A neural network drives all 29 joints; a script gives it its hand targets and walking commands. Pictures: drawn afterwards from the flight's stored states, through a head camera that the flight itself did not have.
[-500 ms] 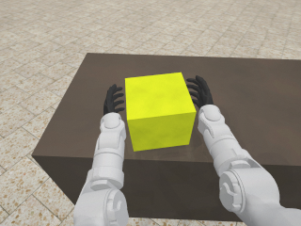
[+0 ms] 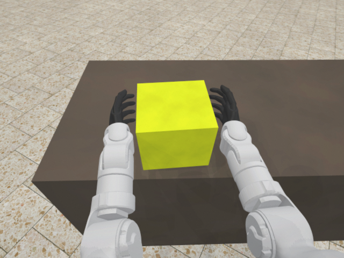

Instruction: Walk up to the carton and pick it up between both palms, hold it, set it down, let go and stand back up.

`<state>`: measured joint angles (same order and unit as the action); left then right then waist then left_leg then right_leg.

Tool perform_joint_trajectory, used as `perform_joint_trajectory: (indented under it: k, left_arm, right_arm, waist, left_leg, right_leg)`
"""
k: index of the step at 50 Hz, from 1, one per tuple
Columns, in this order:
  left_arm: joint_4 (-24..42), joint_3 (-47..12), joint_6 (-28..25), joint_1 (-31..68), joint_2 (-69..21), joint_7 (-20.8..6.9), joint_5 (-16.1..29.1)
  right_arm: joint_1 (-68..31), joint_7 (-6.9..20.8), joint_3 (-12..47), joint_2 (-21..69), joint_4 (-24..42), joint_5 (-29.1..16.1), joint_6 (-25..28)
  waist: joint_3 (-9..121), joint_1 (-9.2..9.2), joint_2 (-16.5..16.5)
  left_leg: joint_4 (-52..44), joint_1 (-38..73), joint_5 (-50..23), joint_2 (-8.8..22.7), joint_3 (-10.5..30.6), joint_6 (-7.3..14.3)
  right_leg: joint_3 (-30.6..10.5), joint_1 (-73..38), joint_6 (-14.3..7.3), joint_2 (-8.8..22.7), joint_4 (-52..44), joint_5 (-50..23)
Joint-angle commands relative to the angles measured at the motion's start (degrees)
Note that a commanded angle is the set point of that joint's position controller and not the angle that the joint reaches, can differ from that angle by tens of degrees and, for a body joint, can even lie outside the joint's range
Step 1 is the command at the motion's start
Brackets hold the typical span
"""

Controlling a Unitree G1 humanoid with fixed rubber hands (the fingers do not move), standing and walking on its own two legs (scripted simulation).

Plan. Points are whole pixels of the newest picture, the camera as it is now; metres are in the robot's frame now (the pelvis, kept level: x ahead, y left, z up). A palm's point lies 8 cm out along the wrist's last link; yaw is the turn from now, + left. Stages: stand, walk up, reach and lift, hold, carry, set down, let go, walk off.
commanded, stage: reach and lift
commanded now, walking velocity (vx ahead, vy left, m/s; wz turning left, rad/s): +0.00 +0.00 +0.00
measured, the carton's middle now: (173, 125) +0.41 +0.00 +0.09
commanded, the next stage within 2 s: hold in 1.12 s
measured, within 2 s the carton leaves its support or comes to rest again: neither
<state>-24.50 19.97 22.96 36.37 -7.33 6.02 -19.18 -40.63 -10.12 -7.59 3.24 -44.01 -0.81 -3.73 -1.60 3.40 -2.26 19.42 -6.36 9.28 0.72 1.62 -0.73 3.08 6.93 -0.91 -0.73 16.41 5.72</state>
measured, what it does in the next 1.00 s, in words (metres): stands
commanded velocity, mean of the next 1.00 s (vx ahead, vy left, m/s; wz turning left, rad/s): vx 0.00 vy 0.00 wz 0.00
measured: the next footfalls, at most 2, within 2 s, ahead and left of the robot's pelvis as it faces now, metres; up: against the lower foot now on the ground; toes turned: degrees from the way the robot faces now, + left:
none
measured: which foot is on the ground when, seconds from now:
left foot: down 0.00-1.00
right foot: down 0.00-1.00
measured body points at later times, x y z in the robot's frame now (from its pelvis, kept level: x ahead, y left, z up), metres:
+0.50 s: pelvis +0.01 +0.02 +0.00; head -0.01 +0.05 +0.45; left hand +0.39 +0.14 +0.14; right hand +0.38 -0.12 +0.14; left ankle +0.02 +0.13 -0.75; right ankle +0.04 -0.10 -0.75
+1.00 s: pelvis +0.00 +0.01 +0.00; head -0.02 +0.03 +0.45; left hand +0.39 +0.14 +0.15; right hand +0.38 -0.12 +0.15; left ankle +0.02 +0.13 -0.75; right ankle +0.04 -0.11 -0.75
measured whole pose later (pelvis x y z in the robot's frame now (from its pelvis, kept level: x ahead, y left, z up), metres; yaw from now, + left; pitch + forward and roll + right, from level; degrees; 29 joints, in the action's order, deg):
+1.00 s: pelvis +0.00 +0.01 +0.00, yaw +1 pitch -10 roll -1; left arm -13.2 19.5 34.2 36.1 -7.0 0.6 -23.4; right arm -37.8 -13.2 -4.1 4.8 -33.7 -3.8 -8.1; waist -7.6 6.1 -3.0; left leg 18.7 0.7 9.7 0.1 2.0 0.1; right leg 3.5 -0.9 -0.1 -0.1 14.7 5.7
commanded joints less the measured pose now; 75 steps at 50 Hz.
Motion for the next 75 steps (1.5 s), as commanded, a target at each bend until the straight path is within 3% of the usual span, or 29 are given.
perform_joint_trajectory:
  k: [1,2,7,10,12,18,21,26,28,31,33,39,44,45,47,48,50,52,53,57,59,62,65,66,69,70,72,73,75]
  left_arm:
    - [3.1,-25.7,1.2,34.9,-30.1,-11.4,4.7]
    - [4.9,-25.4,1.8,35.8,-29.8,-11.8,4.3]
    - [9.1,-29.7,3.2,35.6,-32.8,-12.2,5.8]
    - [11.5,-30.6,3.9,34.7,-32.2,-12.6,5.4]
    - [11.3,-29.7,4.5,34.0,-31.7,-12.8,5.1]
    - [12.5,-29.2,7.1,32.0,-31.0,-13.1,3.7]
    - [15.3,-30.9,6.7,31.8,-31.3,-12.8,4.9]
    - [15.2,-30.9,7.3,33.1,-31.1,-13.1,4.3]
    - [14.1,-30.1,7.6,33.4,-30.5,-12.7,3.7]
    - [16.0,-30.3,7.7,32.2,-30.2,-12.8,3.9]
    - [16.8,-30.4,7.6,30.9,-29.6,-13.2,4.6]
    - [15.2,-26.3,8.8,33.0,-27.5,-14.4,2.9]
    - [14.4,-27.0,8.5,37.2,-27.5,-14.9,3.9]
    - [13.5,-26.9,8.6,35.4,-27.8,-15.0,3.4]
    - [15.7,-27.3,8.2,35.7,-27.9,-15.0,4.2]
    - [15.1,-27.5,8.0,35.9,-28.0,-14.9,4.2]
    - [16.9,-27.2,7.8,36.0,-27.3,-14.7,4.1]
    - [16.3,-26.5,8.5,35.5,-26.6,-14.6,3.3]
    - [15.3,-26.2,9.3,34.6,-26.7,-14.8,2.7]
    - [16.6,-26.6,10.6,36.5,-26.9,-15.1,2.8]
    - [18.8,-27.3,11.1,34.7,-27.5,-15.0,3.3]
    - [17.4,-26.7,12.0,34.6,-27.5,-15.3,2.5]
    - [21.9,-27.9,12.7,35.0,-27.6,-15.2,2.6]
    - [22.5,-27.8,13.0,34.6,-27.3,-15.2,2.9]
    - [22.5,-28.2,13.9,35.3,-27.3,-14.9,2.8]
    - [22.6,-28.2,14.1,36.3,-27.1,-15.0,2.9]
    - [20.0,-25.3,15.5,33.8,-26.3,-15.3,0.6]
    - [21.2,-25.5,15.7,34.4,-25.9,-15.7,0.9]
    - [22.1,-26.1,15.7,35.7,-26.3,-15.9,1.6]
  right_arm:
    - [-37.3,4.9,20.8,33.0,13.9,-2.5,0.3]
    - [-36.0,4.9,19.4,32.0,11.8,-2.2,-0.5]
    - [-38.6,4.8,21.2,32.1,20.5,-3.8,0.9]
    - [-34.8,4.5,21.1,30.6,19.4,-4.3,0.2]
    - [-37.1,4.3,22.1,30.2,21.7,-4.7,0.3]
    - [-36.5,4.4,21.6,28.3,23.1,-5.3,0.3]
    - [-35.0,4.2,23.8,29.1,24.6,-6.1,0.9]
    - [-33.7,4.2,21.6,27.9,22.6,-4.9,0.2]
    - [-34.8,4.7,20.8,27.6,21.9,-4.2,0.4]
    - [-35.9,4.7,23.2,28.1,24.1,-5.6,1.3]
    - [-34.6,3.6,25.4,29.3,26.7,-6.1,1.1]
    - [-34.9,3.8,22.5,28.5,22.6,-4.7,-0.7]
    - [-36.4,3.7,20.5,30.1,22.4,-3.1,-0.2]
    - [-36.8,3.7,21.3,29.9,23.3,-3.5,0.0]
    - [-35.9,3.2,22.9,30.3,24.2,-4.2,-0.3]
    - [-38.2,3.2,24.7,31.1,26.5,-5.0,0.1]
    - [-35.9,2.8,25.5,31.5,24.7,-5.4,-0.6]
    - [-36.3,3.1,25.1,30.2,24.3,-5.6,-0.9]
    - [-34.7,3.0,23.7,29.7,21.7,-5.2,-1.6]
    - [-35.6,3.2,22.1,29.2,21.9,-5.0,-2.1]
    - [-35.9,3.3,23.3,28.8,24.4,-6.1,-1.7]
    - [-37.1,2.8,23.4,28.4,24.7,-6.9,-2.4]
    - [-34.1,3.0,23.0,27.2,24.4,-7.5,-2.9]
    - [-35.1,3.0,24.4,27.9,26.1,-7.9,-2.9]
    - [-37.0,2.9,24.8,28.4,26.3,-8.3,-3.6]
    - [-36.5,3.0,23.5,28.0,25.1,-7.8,-3.9]
    - [-34.1,3.1,22.1,27.6,22.2,-6.7,-4.9]
    - [-33.1,3.2,21.2,27.2,22.0,-6.1,-5.0]
    - [-35.9,3.4,21.6,27.4,23.9,-6.4,-4.3]
  waist:
    - [20.7,1.07,0.5]
    - [19.7,1.33,1.2]
    - [26.0,2.78,3.6]
    - [22.9,4.44,4.9]
    - [22.0,2.87,4.6]
    - [20.2,2.57,5.0]
    - [22.7,3.04,4.2]
    - [19.8,4.2,5.3]
    - [19.0,3.6,5.0]
    - [22.5,2.34,4.4]
    - [24.4,3.15,2.3]
    - [17.5,2.22,2.5]
    - [18.3,3.59,1.9]
    - [19.0,2.95,2.3]
    - [22.9,3.72,1.1]
    - [25.2,2.14,1.9]
    - [25.0,2.51,1.5]
    - [23.1,1.81,1.9]
    - [19.4,3.04,1.9]
    - [17.8,3.34,3.1]
    - [19.9,2.81,3.3]
    - [18.1,2.82,3.5]
    - [19.0,3.83,5.1]
    - [19.9,3.05,4.2]
    - [17.2,2.19,4.6]
    - [16.8,3.03,4.1]
    - [12.0,2.31,3.7]
    - [12.6,3.29,3.5]
    - [15.9,3.0,4.0]
  left_leg:
    - [-3.8,-0.1,-1.0,-2.8,-2.7,1.2]
    - [-4.8,0.0,0.2,-2.4,-2.7,0.7]
    - [-1.4,7.0,-8.7,-2.2,-1.8,-1.3]
    - [-1.2,8.7,-10.3,-2.0,-1.6,-2.1]
    - [-1.7,7.2,-9.3,-2.0,-2.0,-1.4]
    - [-1.9,9.7,-10.2,-1.4,-2.1,-1.9]
    - [-0.3,12.3,-15.8,-0.9,-1.4,-2.1]
    - [-1.8,11.5,-11.2,-1.1,-1.9,-2.0]
    - [-2.5,11.4,-9.8,-0.9,-2.0,-1.8]
    - [-0.9,13.2,-15.5,-1.1,-2.0,-1.7]
    - [0.4,13.3,-17.7,-1.8,-2.2,-1.0]
    - [-3.9,8.0,-5.0,-2.1,-3.0,0.5]
    - [-3.9,6.9,-3.5,-2.4,-3.7,0.8]
    - [-3.6,7.4,-5.0,-2.5,-3.7,0.9]
    - [-2.6,8.9,-7.6,-2.5,-3.4,0.8]
    - [-2.2,8.3,-7.9,-2.9,-3.3,0.9]
    - [-2.1,8.3,-8.7,-3.0,-3.2,1.1]
    - [-2.7,7.5,-8.0,-2.9,-3.2,0.9]
    - [-3.4,7.7,-7.0,-2.7,-3.0,0.9]
    - [-4.0,8.2,-5.1,-2.4,-3.5,0.6]
    - [-2.6,10.2,-10.4,-2.1,-3.5,0.1]
    - [-2.6,10.0,-9.0,-2.3,-3.5,-0.1]
    - [-2.5,11.8,-12.3,-1.6,-3.4,-1.3]
    - [-2.0,11.7,-12.9,-1.9,-3.6,-0.8]
    - [-2.8,9.1,-10.2,-2.1,-3.9,-0.2]
    - [-3.6,8.8,-8.4,-1.9,-4.0,-0.1]
    - [-5.4,6.7,-4.3,-1.7,-4.4,0.6]
    - [-5.6,7.1,-3.9,-1.7,-4.6,0.4]
    - [-4.8,8.1,-5.0,-1.7,-4.4,0.2]
  right_leg:
    - [0.3,-17.5,4.0,0.0,-0.3,-10.9]
    - [0.8,-16.6,3.7,-0.2,-0.3,-8.5]
    - [2.1,-15.5,3.1,-1.0,0.2,-13.2]
    - [2.3,-14.5,2.7,-1.2,-0.4,-12.4]
    - [2.3,-15.3,2.6,-1.3,-0.4,-11.5]
    - [3.3,-13.9,2.1,-1.8,-1.2,-8.5]
    - [3.3,-14.8,2.1,-2.1,-0.8,-13.0]
    - [3.3,-13.4,2.1,-1.7,-1.6,-8.7]
    - [3.5,-12.3,1.9,-1.5,-1.8,-6.7]
    - [3.4,-15.4,2.2,-1.8,-0.9,-12.8]
    - [2.6,-18.8,2.8,-1.7,-0.6,-19.1]
    - [2.7,-16.0,3.0,-0.6,-1.9,-8.1]
    - [2.9,-16.9,3.5,-0.2,-1.8,-8.5]
    - [2.7,-17.9,3.6,-0.2,-1.5,-11.1]
    - [2.7,-20.3,4.1,-0.4,-0.7,-15.0]
    - [2.6,-21.1,4.1,-0.4,-0.4,-16.0]
    - [2.5,-22.2,4.2,-0.4,0.0,-17.4]
    - [2.8,-21.3,4.0,-0.5,-0.2,-14.9]
    - [2.9,-20.4,3.8,-0.6,-0.8,-12.9]
    - [3.3,-17.5,3.2,-0.5,-1.7,-7.7]
    - [3.6,-18.5,2.9,-1.2,-1.0,-10.4]
    - [3.6,-18.4,2.9,-1.2,-1.5,-8.6]
    - [4.2,-18.1,2.4,-1.7,-1.3,-8.1]
    - [3.8,-19.2,2.4,-1.7,-1.3,-8.8]
    - [3.7,-18.8,2.4,-1.6,-1.4,-5.3]
    - [3.8,-18.0,2.4,-1.6,-1.6,-3.5]
    - [3.7,-18.2,2.4,-1.4,-2.1,-0.5]
    - [3.7,-18.0,2.4,-1.2,-2.1,-0.4]
    - [4.2,-18.3,2.4,-1.4,-1.8,-1.0]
